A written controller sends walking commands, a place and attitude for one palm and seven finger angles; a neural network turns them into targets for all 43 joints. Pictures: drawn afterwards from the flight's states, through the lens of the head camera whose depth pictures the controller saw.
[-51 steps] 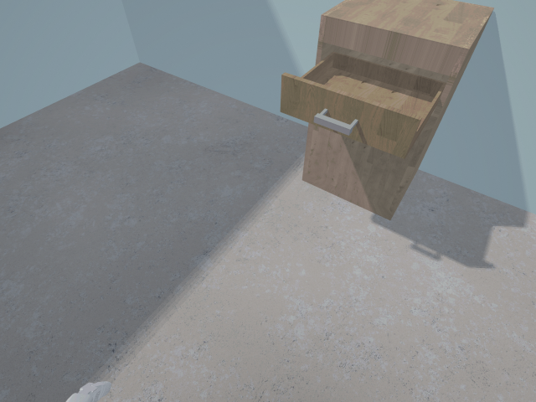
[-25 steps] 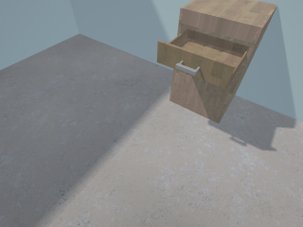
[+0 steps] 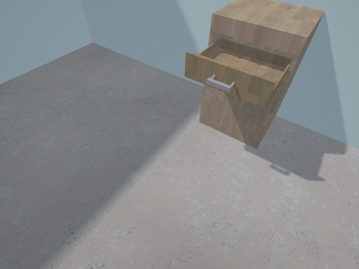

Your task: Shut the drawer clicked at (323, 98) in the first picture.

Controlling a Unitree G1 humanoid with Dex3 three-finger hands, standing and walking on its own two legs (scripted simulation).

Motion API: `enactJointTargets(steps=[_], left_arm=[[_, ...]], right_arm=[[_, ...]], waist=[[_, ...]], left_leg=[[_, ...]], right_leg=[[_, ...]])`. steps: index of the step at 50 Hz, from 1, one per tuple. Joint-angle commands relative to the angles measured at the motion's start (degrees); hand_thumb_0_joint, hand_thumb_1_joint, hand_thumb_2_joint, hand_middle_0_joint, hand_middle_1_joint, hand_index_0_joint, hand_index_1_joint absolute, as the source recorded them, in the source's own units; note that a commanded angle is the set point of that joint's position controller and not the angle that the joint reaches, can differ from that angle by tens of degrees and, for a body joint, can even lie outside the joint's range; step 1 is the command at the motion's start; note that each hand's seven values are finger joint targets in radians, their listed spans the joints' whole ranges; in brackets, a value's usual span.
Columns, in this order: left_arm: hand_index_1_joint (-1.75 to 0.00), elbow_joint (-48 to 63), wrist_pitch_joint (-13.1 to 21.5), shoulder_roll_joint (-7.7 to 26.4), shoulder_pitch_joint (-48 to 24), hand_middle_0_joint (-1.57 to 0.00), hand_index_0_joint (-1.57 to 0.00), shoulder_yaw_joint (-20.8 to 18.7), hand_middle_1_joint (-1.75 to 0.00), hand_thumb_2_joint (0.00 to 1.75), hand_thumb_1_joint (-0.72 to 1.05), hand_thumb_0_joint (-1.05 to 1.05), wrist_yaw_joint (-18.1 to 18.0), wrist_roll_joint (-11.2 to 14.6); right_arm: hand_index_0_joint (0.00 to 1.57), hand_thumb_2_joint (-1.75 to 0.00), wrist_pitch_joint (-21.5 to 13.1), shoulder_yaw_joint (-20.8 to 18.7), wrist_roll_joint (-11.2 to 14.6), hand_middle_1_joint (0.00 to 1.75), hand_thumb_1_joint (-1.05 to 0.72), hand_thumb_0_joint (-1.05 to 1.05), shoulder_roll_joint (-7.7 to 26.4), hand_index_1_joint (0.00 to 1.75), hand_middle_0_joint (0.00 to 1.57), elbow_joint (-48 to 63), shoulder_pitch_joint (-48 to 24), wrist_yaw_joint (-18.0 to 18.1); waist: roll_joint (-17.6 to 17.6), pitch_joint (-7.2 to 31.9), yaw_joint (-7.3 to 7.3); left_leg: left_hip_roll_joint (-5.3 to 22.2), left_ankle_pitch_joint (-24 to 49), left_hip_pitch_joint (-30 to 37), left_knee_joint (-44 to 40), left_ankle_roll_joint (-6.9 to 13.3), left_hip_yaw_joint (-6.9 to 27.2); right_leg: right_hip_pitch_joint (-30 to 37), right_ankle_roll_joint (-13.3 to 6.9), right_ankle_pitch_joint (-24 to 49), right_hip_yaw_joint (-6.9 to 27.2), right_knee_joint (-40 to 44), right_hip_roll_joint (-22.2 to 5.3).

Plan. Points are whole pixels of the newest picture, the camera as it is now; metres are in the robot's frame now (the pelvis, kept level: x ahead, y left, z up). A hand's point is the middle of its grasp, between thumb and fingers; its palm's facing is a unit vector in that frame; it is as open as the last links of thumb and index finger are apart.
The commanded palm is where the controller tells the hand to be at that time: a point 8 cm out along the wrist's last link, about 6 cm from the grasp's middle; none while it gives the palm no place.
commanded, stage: look at it before walking up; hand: left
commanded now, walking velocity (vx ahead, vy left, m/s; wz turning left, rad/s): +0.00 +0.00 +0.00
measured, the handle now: (220, 82) +0.93 -0.15 -0.11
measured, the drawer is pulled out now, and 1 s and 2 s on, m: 0.30 0.30 0.30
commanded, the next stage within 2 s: walk to a spot facing it in 0.42 s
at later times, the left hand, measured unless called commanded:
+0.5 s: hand out of the picture +0.07 +0.25 -0.16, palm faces -0.02 -0.95 -0.32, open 7.3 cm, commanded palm none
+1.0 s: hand out of the picture +0.09 +0.23 -0.19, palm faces +0.01 -0.99 -0.13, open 7.3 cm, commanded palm none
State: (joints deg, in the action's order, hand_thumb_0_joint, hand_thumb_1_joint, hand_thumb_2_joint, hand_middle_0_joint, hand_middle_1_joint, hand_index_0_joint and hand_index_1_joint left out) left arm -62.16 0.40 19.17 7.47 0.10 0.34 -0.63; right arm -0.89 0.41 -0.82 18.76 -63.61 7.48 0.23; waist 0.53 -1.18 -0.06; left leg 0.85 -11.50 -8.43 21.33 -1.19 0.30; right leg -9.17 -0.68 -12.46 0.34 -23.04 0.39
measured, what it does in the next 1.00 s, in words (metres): walks ahead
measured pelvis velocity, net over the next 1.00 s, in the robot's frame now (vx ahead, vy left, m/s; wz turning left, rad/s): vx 0.11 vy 0.05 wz -0.01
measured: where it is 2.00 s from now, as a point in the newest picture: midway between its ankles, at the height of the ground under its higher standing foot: (173, 259)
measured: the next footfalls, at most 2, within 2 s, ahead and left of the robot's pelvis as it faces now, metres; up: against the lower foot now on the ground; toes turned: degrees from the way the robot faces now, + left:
right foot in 1.28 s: +0.39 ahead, -0.06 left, +0.00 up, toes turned -11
left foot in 1.78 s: +0.40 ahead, +0.14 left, +0.00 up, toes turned -13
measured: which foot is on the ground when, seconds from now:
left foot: down 0.00-1.00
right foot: down 0.00-0.82, up 0.84-1.00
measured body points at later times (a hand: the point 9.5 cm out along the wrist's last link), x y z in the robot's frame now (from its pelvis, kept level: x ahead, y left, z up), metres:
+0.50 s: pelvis +0.00 +0.00 +0.00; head +0.01 +0.01 +0.45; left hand +0.07 +0.30 -0.14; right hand +0.08 -0.29 -0.13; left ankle +0.00 +0.13 -0.74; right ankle +0.00 -0.11 -0.74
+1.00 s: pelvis +0.11 +0.05 +0.00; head +0.12 +0.08 +0.45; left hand +0.09 +0.28 -0.17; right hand +0.02 -0.16 -0.14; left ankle +0.03 +0.13 -0.74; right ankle +0.10 -0.09 -0.66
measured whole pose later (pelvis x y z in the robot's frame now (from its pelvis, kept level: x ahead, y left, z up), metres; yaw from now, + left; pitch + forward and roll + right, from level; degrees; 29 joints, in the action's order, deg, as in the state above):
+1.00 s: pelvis +0.11 +0.05 +0.00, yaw +0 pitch +0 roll -1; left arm -63.4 -0.1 11.6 18.7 -2.6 1.3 -1.7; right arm -4.9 0.1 -1.2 6.2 -65.2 26.8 1.5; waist 3.5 -1.3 -1.0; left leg -0.5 -18.3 -2.5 20.6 2.9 -6.4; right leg -29.0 -1.4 -17.7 -2.3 -63.1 -3.1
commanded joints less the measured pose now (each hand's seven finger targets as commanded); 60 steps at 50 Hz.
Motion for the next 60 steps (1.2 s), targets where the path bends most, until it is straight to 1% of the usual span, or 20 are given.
enactJointTargets(steps=[1,26,28,31,33,35,37,39,40,41,42,43,44,46,48,52,54,56,58,60], left_arm=[[-0.3,3.7,1.09,11.83,-1.78,-0.2,-0.2,-2.21,-0.3,0.9,0.9,0.0,-0.81,0.03],[-0.3,2.91,1.27,11.5,-0.42,-0.2,-0.2,-2.07,-0.3,0.9,0.9,0.0,-0.95,0.02],[-0.3,1.1,0.11,4.81,4.15,-0.2,-0.2,-0.74,-0.3,0.9,0.9,0.0,-1.08,-0.07],[-0.3,0.95,-0.58,6.3,7.53,-0.2,-0.2,-1.69,-0.3,0.9,0.9,0.0,-0.31,-0.61],[-0.3,1.34,-0.47,7.81,10.23,-0.2,-0.2,-2.81,-0.3,0.9,0.9,0.0,-0.29,-0.67],[-0.3,1.75,0.27,8.12,12.06,-0.2,-0.2,-3.61,-0.3,0.9,0.9,0.0,-0.54,-0.67],[-0.3,2.59,1.03,7.09,11.53,-0.2,-0.2,-3.93,-0.3,0.9,0.9,0.0,-0.54,-0.73],[-0.3,3.46,1.06,4.8,8.65,-0.2,-0.2,-3.89,-0.3,0.9,0.9,0.0,-0.41,-0.55],[-0.3,4.26,0.83,1.57,7.79,-0.2,-0.2,-3.36,-0.3,0.9,0.9,0.0,-0.14,-0.36],[-0.3,6.08,0.79,-2.4,6.26,-0.2,-0.2,-2.68,-0.3,0.9,0.9,0.0,0.17,-0.13],[-0.3,8.05,1.45,-1.23,2.82,-0.2,-0.2,-2.9,-0.3,0.9,0.9,0.0,-0.12,-0.92],[-0.3,7.11,1.62,-0.52,3.4,-0.2,-0.2,-3.41,-0.3,0.9,0.9,0.0,-0.15,-1.27],[-0.3,6.38,1.98,-0.77,3.35,-0.2,-0.2,-3.4,-0.3,0.9,0.9,0.0,0.35,-1.18],[-0.3,4.84,1.97,-3.55,6.02,-0.2,-0.2,-3.28,-0.3,0.9,0.9,0.0,0.83,-1.16],[-0.3,4.42,1.54,-5.24,7.36,-0.2,-0.2,-3.07,-0.3,0.9,0.9,0.0,0.98,-0.93],[-0.3,6.29,1.0,-7.56,2.98,-0.2,-0.2,-2.75,-0.3,0.9,0.9,0.0,1.46,-0.84],[-0.3,7.64,1.23,-8.33,-0.54,-0.2,-0.2,-2.61,-0.3,0.9,0.9,0.0,1.66,-0.6],[-0.3,7.9,1.4,-8.96,-2.07,-0.2,-0.2,-2.63,-0.3,0.9,0.9,0.0,1.54,-0.32],[-0.3,7.37,1.49,-8.36,-0.22,-0.2,-0.2,-2.96,-0.3,0.9,0.9,0.0,1.21,-0.39],[-0.3,5.69,1.75,-6.66,6.13,-0.2,-0.2,-3.56,-0.3,0.9,0.9,0.0,0.75,-0.74]], right_arm=[[0.2,-0.9,-1.53,-2.52,0.24,0.3,-0.9,0.0,11.65,0.3,0.2,3.53,-2.54,0.73],[0.2,-0.9,-1.43,-2.44,0.4,0.3,-0.9,0.0,11.28,0.3,0.2,2.9,-2.65,0.77],[0.2,-0.9,-0.41,-0.89,-0.09,0.3,-0.9,0.0,4.34,0.3,0.2,1.29,1.56,0.39],[0.2,-0.9,0.08,-1.27,-0.6,0.3,-0.9,0.0,3.74,0.3,0.2,1.67,3.12,-0.04],[0.2,-0.9,0.01,-1.5,-0.73,0.3,-0.9,0.0,2.77,0.3,0.2,2.88,3.53,-0.14],[0.2,-0.9,-0.54,-2.06,-0.65,0.3,-0.9,0.0,2.07,0.3,0.2,4.37,3.51,-0.3],[0.2,-0.9,-1.35,-2.26,-0.33,0.3,-0.9,0.0,0.87,0.3,0.2,4.74,5.32,-0.5],[0.2,-0.9,-2.12,-2.37,-0.15,0.3,-0.9,0.0,-0.88,0.3,0.2,2.63,12.65,-0.54],[0.2,-0.9,-2.47,-3.06,-0.34,0.3,-0.9,0.0,1.36,0.3,0.2,0.74,18.93,-0.09],[0.2,-0.9,-2.75,-4.72,-1.09,0.3,-0.9,0.0,6.41,0.3,0.2,-0.97,26.07,0.7],[0.2,-0.9,-2.68,-4.41,-0.76,0.3,-0.9,0.0,5.63,0.3,0.2,-0.98,27.94,1.11],[0.2,-0.9,-2.92,-3.58,-0.48,0.3,-0.9,0.0,2.69,0.3,0.2,-0.63,25.89,1.21],[0.2,-0.9,-3.49,-3.24,-0.15,0.3,-0.9,0.0,0.28,0.3,0.2,0.06,24.18,1.28],[0.2,-0.9,-4.73,-2.56,-0.24,0.3,-0.9,0.0,-1.89,0.3,0.2,0.1,23.3,1.79],[0.2,-0.9,-5.42,-2.29,0.06,0.3,-0.9,0.0,-3.26,0.3,0.2,-0.97,24.66,2.24],[0.2,-0.9,-5.7,-1.9,0.13,0.3,-0.9,0.0,-5.83,0.3,0.2,-2.75,26.61,2.67],[0.2,-0.9,-5.59,-1.85,-0.04,0.3,-0.9,0.0,-6.37,0.3,0.2,-3.24,27.08,2.7],[0.2,-0.9,-5.24,-2.0,-0.08,0.3,-0.9,0.0,-5.83,0.3,0.2,-3.97,27.52,2.76],[0.2,-0.9,-4.91,-2.47,0.04,0.3,-0.9,0.0,-4.92,0.3,0.2,-4.41,27.11,2.81],[0.2,-0.9,-4.79,-3.07,0.07,0.3,-0.9,0.0,-3.54,0.3,0.2,-4.15,25.38,2.81]], waist=[[-0.7,3.06,0.2],[-0.57,3.42,0.3],[0.34,4.04,0.4],[3.55,-2.59,1.4],[8.81,-5.33,2.11],[9.48,-7.35,2.09],[7.27,-7.69,0.7],[2.1,-6.16,-2.79],[-6.3,-6.04,-4.85],[-20.06,-5.73,-6.87],[-14.36,-7.84,-6.67],[-9.78,-8.91,-4.84],[-4.41,-8.22,-4.11],[-3.15,-6.62,-2.17],[-5.54,-4.46,-1.26],[-6.98,-6.68,-1.07],[-7.69,-8.18,-1.78],[-8.39,-8.59,-2.17],[-9.21,-7.87,-0.73],[-8.26,-4.16,2.42]], left_leg=[[5.87,6.69,0.2,-3.48,2.41,5.15],[5.98,9.17,1.68,-3.78,2.32,5.24],[4.79,-0.19,1.01,-1.69,1.57,3.53],[1.78,-16.82,-8.3,2.28,2.05,1.87],[0.05,-16.55,-14.9,10.92,1.63,-1.88],[1.24,-15.19,-17.88,17.13,1.8,-2.67],[2.28,-13.91,-15.27,15.17,2.12,-2.85],[1.74,-10.1,-0.68,4.59,2.68,-3.31],[5.83,-15.7,5.84,-2.52,4.47,6.13],[18.53,-23.75,10.38,-12.39,8.47,24.38],[22.19,-19.9,9.89,-14.68,11.2,29.45],[21.11,-15.11,8.51,-13.77,11.14,25.57],[20.07,-7.58,8.1,-12.56,11.92,22.54],[17.15,9.74,10.16,-10.71,10.78,13.17],[14.73,21.88,12.52,-9.21,10.01,6.0],[12.1,27.92,11.96,-10.47,8.16,-0.93],[10.68,30.5,10.29,-10.84,7.37,-3.89],[11.41,33.52,8.79,-10.3,7.75,-5.46],[12.57,42.18,9.41,-6.75,7.97,-6.81],[13.82,49.13,10.38,1.17,7.6,-7.51]], right_leg=[[0.35,-1.38,6.1,6.5,4.21,-6.93],[1.65,-1.21,9.42,6.09,4.92,-7.34],[1.56,-0.57,-2.77,6.09,4.56,-6.88],[-0.59,-2.72,-22.86,10.8,7.66,-7.98],[0.39,-6.05,-29.81,17.08,11.7,-12.57],[0.16,-9.48,-28.71,21.17,13.89,-16.81],[-1.73,-10.27,-21.71,18.03,11.64,-16.71],[-10.8,-7.59,-18.16,9.35,3.42,-11.79],[-18.04,-4.74,-16.8,3.46,-8.33,-5.41],[-28.19,-1.45,-18.48,-5.27,-26.53,1.19],[-33.21,-1.96,-18.53,-0.3,-34.98,-0.99],[-34.16,-2.23,-13.62,2.08,-38.96,-3.72],[-33.87,-2.17,-10.23,1.59,-40.75,-5.22],[-32.73,-1.09,-5.7,0.29,-42.59,-5.77],[-32.71,-0.46,-3.42,-1.39,-42.48,-5.48],[-33.39,-0.66,1.45,-5.4,-33.69,-4.62],[-29.61,-1.2,3.84,-7.8,-24.7,-3.38],[-24.06,-2.33,4.56,-9.02,-18.74,-1.98],[-19.6,-4.02,4.55,-9.54,-16.48,-0.36],[-12.21,-5.57,3.98,-9.34,-14.36,0.67]])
